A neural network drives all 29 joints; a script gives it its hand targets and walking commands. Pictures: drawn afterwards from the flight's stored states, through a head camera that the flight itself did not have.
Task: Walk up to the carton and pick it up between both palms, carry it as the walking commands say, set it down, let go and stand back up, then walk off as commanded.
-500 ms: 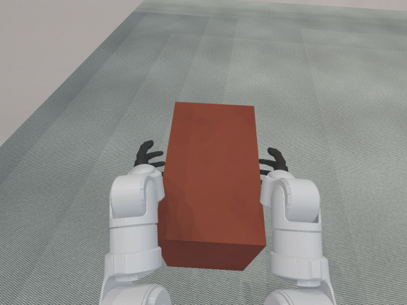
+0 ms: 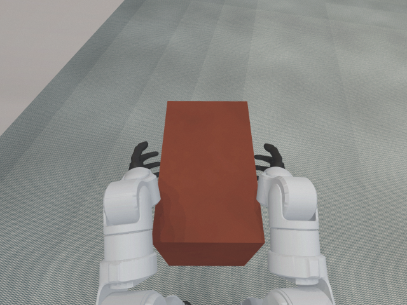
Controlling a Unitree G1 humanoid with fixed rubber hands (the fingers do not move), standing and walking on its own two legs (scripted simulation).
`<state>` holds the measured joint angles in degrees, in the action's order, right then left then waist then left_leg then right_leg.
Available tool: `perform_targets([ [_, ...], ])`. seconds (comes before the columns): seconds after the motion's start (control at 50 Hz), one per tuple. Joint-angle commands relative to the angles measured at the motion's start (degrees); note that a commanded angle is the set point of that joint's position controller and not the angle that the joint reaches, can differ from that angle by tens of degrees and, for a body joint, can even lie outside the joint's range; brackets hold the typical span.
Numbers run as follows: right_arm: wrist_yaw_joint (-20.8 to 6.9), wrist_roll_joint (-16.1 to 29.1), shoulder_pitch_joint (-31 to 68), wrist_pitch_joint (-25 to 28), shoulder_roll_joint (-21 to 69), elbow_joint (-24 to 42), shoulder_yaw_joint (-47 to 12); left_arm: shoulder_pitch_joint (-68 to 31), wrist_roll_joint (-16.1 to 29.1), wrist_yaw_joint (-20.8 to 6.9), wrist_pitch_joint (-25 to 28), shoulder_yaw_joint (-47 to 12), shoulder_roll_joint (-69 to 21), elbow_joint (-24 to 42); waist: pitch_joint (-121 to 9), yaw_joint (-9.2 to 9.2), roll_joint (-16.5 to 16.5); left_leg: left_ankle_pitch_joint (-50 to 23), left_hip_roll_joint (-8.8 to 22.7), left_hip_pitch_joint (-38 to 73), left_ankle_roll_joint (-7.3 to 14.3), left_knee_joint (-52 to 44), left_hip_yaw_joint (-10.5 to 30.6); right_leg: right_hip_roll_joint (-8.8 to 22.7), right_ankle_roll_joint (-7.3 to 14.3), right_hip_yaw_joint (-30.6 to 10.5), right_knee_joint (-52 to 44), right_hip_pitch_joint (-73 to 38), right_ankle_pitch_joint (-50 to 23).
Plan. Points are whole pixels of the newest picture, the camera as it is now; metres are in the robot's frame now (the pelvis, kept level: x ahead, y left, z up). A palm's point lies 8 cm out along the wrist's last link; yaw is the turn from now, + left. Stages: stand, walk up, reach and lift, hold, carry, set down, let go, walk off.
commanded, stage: carry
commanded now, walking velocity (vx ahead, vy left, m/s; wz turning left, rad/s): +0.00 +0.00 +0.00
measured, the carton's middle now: (206, 186) +0.36 +0.02 -0.02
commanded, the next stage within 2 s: none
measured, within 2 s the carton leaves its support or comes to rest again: neither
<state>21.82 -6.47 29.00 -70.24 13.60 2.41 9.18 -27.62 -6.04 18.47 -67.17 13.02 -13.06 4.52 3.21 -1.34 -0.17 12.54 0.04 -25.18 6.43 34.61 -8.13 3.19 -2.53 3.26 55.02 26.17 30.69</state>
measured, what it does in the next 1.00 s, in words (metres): walks backwards: right foot, then left foot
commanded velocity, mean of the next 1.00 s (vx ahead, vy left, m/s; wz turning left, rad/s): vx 0.00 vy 0.00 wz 0.00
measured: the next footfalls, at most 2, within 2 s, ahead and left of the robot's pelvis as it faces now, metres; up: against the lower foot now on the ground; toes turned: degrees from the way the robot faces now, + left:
right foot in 0.28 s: -0.09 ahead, -0.09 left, +0.00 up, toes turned -9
left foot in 0.42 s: +0.04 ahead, +0.10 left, +0.00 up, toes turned +2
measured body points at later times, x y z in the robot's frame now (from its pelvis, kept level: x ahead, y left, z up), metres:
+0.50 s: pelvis -0.09 +0.07 +0.00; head -0.11 +0.09 +0.45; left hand +0.24 +0.20 +0.10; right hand +0.22 -0.05 +0.10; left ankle +0.01 +0.10 -0.73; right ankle -0.13 -0.08 -0.72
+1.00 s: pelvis -0.18 +0.12 +0.00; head -0.21 +0.15 +0.45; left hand +0.14 +0.25 +0.09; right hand +0.13 +0.00 +0.10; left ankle -0.12 +0.18 -0.73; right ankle -0.18 -0.01 -0.70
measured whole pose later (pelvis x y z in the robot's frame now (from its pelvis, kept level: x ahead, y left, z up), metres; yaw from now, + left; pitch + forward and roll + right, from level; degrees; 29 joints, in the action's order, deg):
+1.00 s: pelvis -0.18 +0.12 +0.00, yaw -1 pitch +1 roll -2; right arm 20.6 -7.8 29.2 -70.4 13.6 -6.1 12.0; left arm -28.7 -8.2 19.0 -68.6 14.3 -13.2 -3.8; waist -5.1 0.0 -1.1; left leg 13.0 -1.5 -23.2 5.1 35.2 -3.4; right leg 1.5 0.1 3.7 44.8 22.9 25.8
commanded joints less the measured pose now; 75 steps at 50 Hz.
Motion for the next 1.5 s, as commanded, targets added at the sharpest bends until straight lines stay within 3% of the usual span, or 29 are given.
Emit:
perform_targets([
  [0.0, -27.4, 24.1, 32.6, 2.4, 58.0, 2.7, -30.4, -34.0, 25.5, -23.4, -1.7, -40.1, -61.0, -1.3, -36.3, 1.66, 6.5, -24.0, 18.0, 27.2, -1.6, -12.8, 21.0, -1.2, -0.2, -1.4, 0.4, -0.6, -1.2],
  [0.04, -26.9, 23.6, 34.7, 2.8, 57.7, 3.6, -30.7, -36.1, 26.1, -23.8, -1.9, -40.9, -61.2, -0.7, -37.3, 1.86, 8.2, -22.2, 20.2, 28.0, 1.4, -13.9, 21.1, -0.4, 1.0, -1.3, -5.8, -2.2, -0.6],
  [0.22, -27.7, 22.7, 37.4, 3.2, 57.5, 2.2, -31.3, -29.7, 22.3, -24.2, -1.8, -37.1, -62.2, -10.6, -39.3, 1.48, 7.7, -21.9, 16.9, 28.4, -6.0, -17.9, 18.7, -2.4, 4.6, 2.3, -28.0, -16.1, -7.6],
  [0.26, -27.9, 23.9, 38.8, 3.1, 58.6, 5.3, -32.7, -32.8, 23.8, -23.8, -1.1, -39.0, -62.9, -5.7, -37.5, 1.27, 12.1, -19.4, 12.7, 23.9, -16.7, -24.7, 14.2, -3.8, 4.8, 7.2, -31.8, -22.8, -5.8],
  [0.28, -27.4, 22.2, 36.1, 2.8, 56.1, 2.8, -31.8, -27.8, 22.7, -24.3, -1.7, -37.6, -62.0, -10.9, -37.2, 0.49, 7.6, -15.4, 10.2, 21.9, -16.3, -24.3, 12.0, -4.2, 6.2, 8.2, -35.7, -26.6, -6.1],
  [0.32, -28.4, 23.7, 37.8, 1.9, 58.8, 2.5, -33.8, -30.9, 22.6, -24.0, -0.5, -37.5, -61.6, -5.1, -32.2, -0.64, -2.3, -9.6, -0.9, 13.8, -28.9, -7.0, 0.2, 8.3, 11.8, -0.9, -43.8, -27.5, 2.4],
  [0.34, -28.8, 26.7, 41.9, 1.7, 59.7, 5.2, -36.2, -34.9, 22.8, -23.9, 0.0, -36.9, -62.6, -2.5, -29.8, 0.70, -17.5, 2.7, 3.2, 17.7, -18.2, 13.9, 9.7, 19.2, 15.0, -13.9, -39.7, -10.9, 1.6],
  [0.36, -29.1, 25.7, 39.8, 2.0, 58.2, 4.3, -34.5, -30.4, 21.1, -23.6, -0.6, -35.6, -62.0, -5.5, -27.5, 0.72, -9.7, 4.7, 4.8, 16.0, -11.5, 11.6, 11.7, 16.6, 13.3, -10.1, -39.0, -6.8, -1.7],
  [0.4, -28.3, 25.2, 38.9, 1.8, 59.4, 1.9, -34.4, -35.3, 23.3, -24.3, -2.5, -38.1, -61.6, -3.2, -25.8, 3.00, -3.4, 3.6, 3.5, 8.7, -6.0, -1.7, 10.5, 8.8, 8.2, 1.8, -30.4, -13.2, -11.0],
  [0.44, -27.9, 27.4, 46.8, 1.4, 56.0, 8.5, -35.4, -36.1, 23.6, -24.0, -2.8, -37.9, -60.5, -3.6, -29.0, 1.37, 1.8, -21.9, 8.8, 14.5, -3.9, -10.8, 13.2, 4.8, 4.2, 1.5, -22.2, -16.0, -17.1],
  [0.46, -28.7, 28.5, 48.1, 0.7, 56.5, 5.5, -34.0, -35.7, 23.3, -23.6, -3.5, -37.5, -60.9, -5.9, -27.7, 1.43, 8.2, -17.0, 14.0, 15.6, -2.7, -13.1, 21.3, 0.6, 1.7, 2.3, -20.2, -10.6, -6.6],
  [0.5, -29.0, 25.1, 37.8, -0.6, 55.8, -7.0, -30.1, -31.6, 20.7, -23.8, -4.2, -35.3, -58.0, -11.8, -26.4, 1.66, 6.6, -6.7, 19.7, 12.6, -1.1, -22.8, 34.9, -3.0, 0.7, 2.0, -13.1, -9.6, 0.2],
  [0.62, -28.8, 22.6, 42.8, 2.1, 58.9, -6.4, -27.7, -44.4, 25.5, -25.1, -1.6, -37.5, -61.8, -8.4, -27.9, 0.57, 16.3, 23.7, 9.0, 3.1, -11.2, -32.3, 14.7, -7.7, 7.4, 10.7, -18.6, -20.5, -1.4],
  [0.66, -28.0, 22.9, 42.5, 2.7, 58.0, -2.5, -28.5, -41.3, 25.5, -24.9, -1.5, -36.7, -62.2, -8.3, -29.8, -0.59, 7.6, 16.5, 1.8, 6.1, -15.8, -21.8, 6.4, -3.5, 10.2, 7.6, -36.8, -24.5, 0.3],
  [0.7, -27.5, 24.1, 42.6, 2.4, 57.5, 0.6, -30.8, -37.6, 24.8, -25.0, -1.3, -35.1, -62.4, -9.3, -29.1, 0.45, -17.6, 10.2, -1.2, 9.2, -10.8, 10.0, 5.8, 14.7, 14.5, -16.9, -42.7, -13.0, 10.2],
  [0.72, -27.7, 24.6, 46.0, 2.4, 58.7, 2.3, -31.8, -39.3, 24.5, -24.5, -1.1, -35.7, -62.8, -6.9, -25.3, 1.00, -15.8, 7.6, 0.1, 9.7, -9.2, 24.4, 8.8, 20.2, 17.9, -19.0, -45.8, -2.0, 14.2],
  [0.78, -26.8, 23.5, 39.5, 2.0, 58.1, -1.0, -30.0, -34.9, 23.3, -24.9, -3.6, -34.9, -62.6, -10.4, -23.7, 1.74, -3.2, 9.7, 1.2, -2.5, -6.1, 16.8, 11.0, 12.8, 11.9, -4.8, -35.1, -14.8, -16.9],
  [0.82, -27.1, 25.3, 44.4, 2.1, 55.9, 3.4, -31.5, -34.7, 22.0, -24.7, -3.4, -34.4, -61.4, -12.4, -27.7, 2.32, -5.6, 5.9, 1.9, 7.7, -4.9, -6.8, 8.2, 9.0, 9.3, 0.2, -23.1, -17.5, -35.4],
  [0.84, -27.7, 26.8, 46.3, 1.6, 56.4, 4.4, -32.1, -37.4, 22.8, -24.1, -3.1, -35.5, -61.3, -8.7, -29.9, 2.11, -0.9, -1.2, 2.1, 13.9, -5.0, -15.0, 9.3, 7.5, 6.8, 0.4, -20.6, -14.9, -28.6],
  [0.88, -28.2, 25.3, 41.7, 1.3, 54.9, -2.5, -29.2, -35.9, 21.5, -23.6, -3.1, -34.7, -60.3, -11.1, -31.6, 1.48, 15.1, -33.5, 18.1, 22.6, 0.2, -12.0, 28.0, 1.4, 1.2, 0.7, -13.2, -1.7, -7.7],
  [0.9, -28.9, 25.2, 37.0, 1.3, 56.4, -6.2, -28.7, -37.8, 22.6, -23.3, -3.0, -36.8, -60.4, -8.4, -28.9, 1.89, 16.1, -28.2, 18.3, 18.9, 2.2, -13.2, 31.0, -1.4, 1.8, 0.8, -11.5, -0.7, -1.7],
  [0.94, -29.2, 25.0, 38.1, 0.7, 59.1, -8.0, -29.0, -40.0, 22.9, -23.5, -2.2, -35.8, -61.4, -8.9, -26.2, 1.45, 8.9, -10.9, 15.7, 13.2, -0.1, -16.9, 28.8, -2.2, 2.3, -0.4, -7.2, -2.0, -2.1],
  [1.02, -28.6, 25.8, 43.8, 2.1, 58.7, -2.9, -29.0, -44.2, 25.5, -23.9, -1.7, -37.0, -62.4, -7.7, -26.9, 1.68, 10.5, 10.4, 15.1, 11.7, 0.3, -21.0, 25.9, -3.8, 4.3, -0.3, -8.3, -2.5, -4.2],
  [1.08, -27.4, 25.0, 46.0, 2.8, 57.3, 0.0, -29.6, -41.4, 26.0, -24.2, -1.5, -36.3, -62.3, -9.6, -30.7, 0.95, 8.6, 1.1, 12.3, 13.1, -0.1, -15.9, 19.0, -3.9, 5.2, 2.1, -26.8, -12.2, -9.7],
  [1.16, -27.3, 23.1, 38.6, 2.4, 57.6, -2.6, -29.9, -37.6, 24.6, -24.2, -1.3, -35.5, -61.8, -9.4, -33.3, 1.27, 3.1, 6.8, 4.7, 11.4, -8.1, -15.8, 13.6, 1.1, 7.8, -3.8, -30.0, -17.2, -3.8],
  [1.28, -27.1, 25.1, 40.7, 2.2, 59.0, 2.7, -33.8, -36.7, 24.4, -24.7, -1.5, -35.4, -60.6, -7.2, -28.6, 1.58, -3.3, 7.9, 7.4, 10.1, -2.2, -14.5, 17.6, 2.0, 5.9, -4.3, -29.9, -9.8, -1.9],
  [1.32, -27.6, 24.3, 37.4, 1.6, 58.2, -1.1, -32.8, -34.1, 23.1, -24.5, -1.8, -35.6, -60.5, -8.8, -28.4, 1.51, 3.2, 16.8, 9.0, 8.2, -2.3, -18.2, 20.5, 0.1, 5.9, -3.2, -26.8, -7.9, 0.1],
  [1.44, -27.7, 25.1, 37.0, 2.3, 58.1, -0.8, -32.6, -38.1, 25.1, -24.0, -1.3, -39.1, -60.4, -4.8, -32.8, 1.07, 7.9, -2.5, 8.9, 12.0, -2.5, -14.3, 17.6, 0.7, 5.8, -3.2, -25.7, -13.0, -12.1],
  [1.48, -27.3, 24.8, 38.5, 2.6, 59.2, -1.1, -32.4, -38.8, 24.9, -24.3, -1.3, -37.6, -60.8, -6.2, -31.9, 1.47, 3.4, -4.4, 7.0, 12.6, -3.6, -11.0, 14.5, 3.2, 5.5, -4.8, -28.6, -11.9, -14.4],
])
